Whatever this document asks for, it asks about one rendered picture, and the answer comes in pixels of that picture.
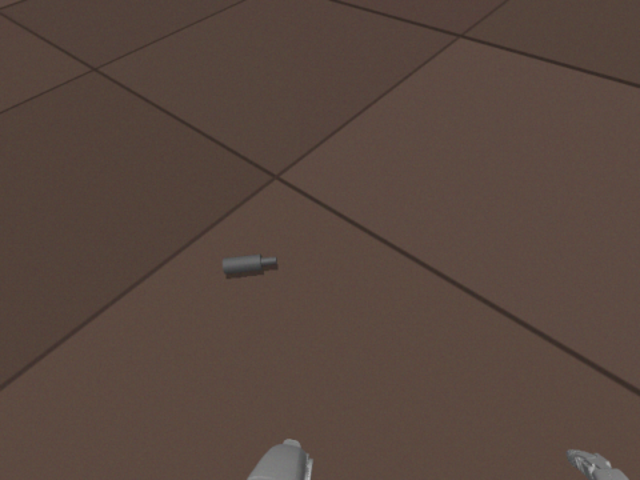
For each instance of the bottle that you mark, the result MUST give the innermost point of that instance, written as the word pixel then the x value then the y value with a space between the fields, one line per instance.
pixel 246 263

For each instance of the right robot hand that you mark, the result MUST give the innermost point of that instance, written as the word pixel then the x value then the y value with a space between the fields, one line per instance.
pixel 594 467

